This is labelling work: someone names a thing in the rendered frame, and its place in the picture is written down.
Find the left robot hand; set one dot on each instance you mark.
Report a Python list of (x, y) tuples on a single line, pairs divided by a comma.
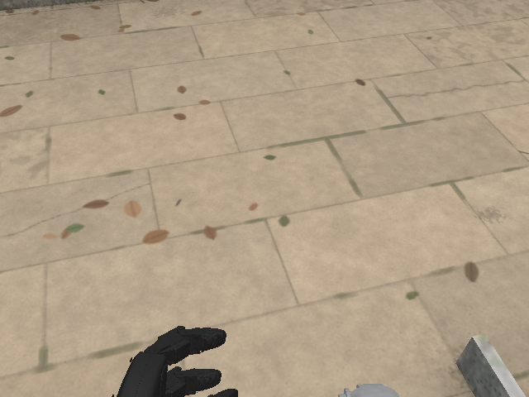
[(147, 374)]

